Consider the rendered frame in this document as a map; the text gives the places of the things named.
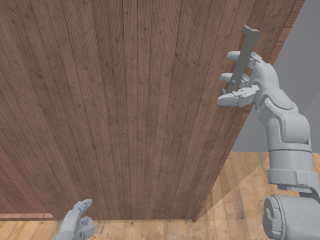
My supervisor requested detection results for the left robot hand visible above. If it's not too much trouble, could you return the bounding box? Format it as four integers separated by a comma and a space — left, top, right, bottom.
58, 199, 96, 240

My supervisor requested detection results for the right robot forearm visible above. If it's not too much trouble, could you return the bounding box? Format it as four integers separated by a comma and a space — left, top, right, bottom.
255, 88, 320, 204

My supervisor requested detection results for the robot right upper arm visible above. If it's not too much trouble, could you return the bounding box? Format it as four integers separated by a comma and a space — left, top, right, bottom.
262, 194, 320, 240

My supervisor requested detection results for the wardrobe door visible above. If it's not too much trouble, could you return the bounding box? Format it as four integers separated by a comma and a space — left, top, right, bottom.
0, 140, 50, 214
0, 0, 295, 221

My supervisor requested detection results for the handle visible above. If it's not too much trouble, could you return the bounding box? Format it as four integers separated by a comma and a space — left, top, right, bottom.
220, 25, 260, 95

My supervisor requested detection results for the right robot hand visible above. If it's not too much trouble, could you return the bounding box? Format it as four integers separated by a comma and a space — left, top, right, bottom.
217, 51, 280, 108

